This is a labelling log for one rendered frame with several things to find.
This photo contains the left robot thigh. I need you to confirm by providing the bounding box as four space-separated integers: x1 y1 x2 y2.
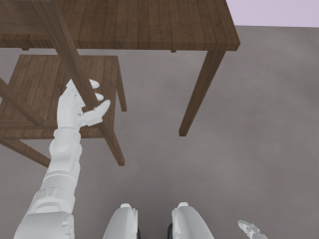
103 207 138 239

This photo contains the chair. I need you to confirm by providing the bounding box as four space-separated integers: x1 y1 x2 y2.
0 0 128 168

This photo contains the right robot shin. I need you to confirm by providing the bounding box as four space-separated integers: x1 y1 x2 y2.
172 202 188 239

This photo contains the left robot upper arm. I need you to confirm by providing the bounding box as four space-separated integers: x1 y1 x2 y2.
16 211 75 239

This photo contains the left robot hand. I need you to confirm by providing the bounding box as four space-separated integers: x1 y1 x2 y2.
57 79 111 131

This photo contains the right robot hand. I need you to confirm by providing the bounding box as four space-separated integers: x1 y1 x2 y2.
237 220 267 239

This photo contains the table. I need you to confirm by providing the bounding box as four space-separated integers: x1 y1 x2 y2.
0 0 241 136

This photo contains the robot left forearm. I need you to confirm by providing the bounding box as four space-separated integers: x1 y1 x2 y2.
13 126 83 239

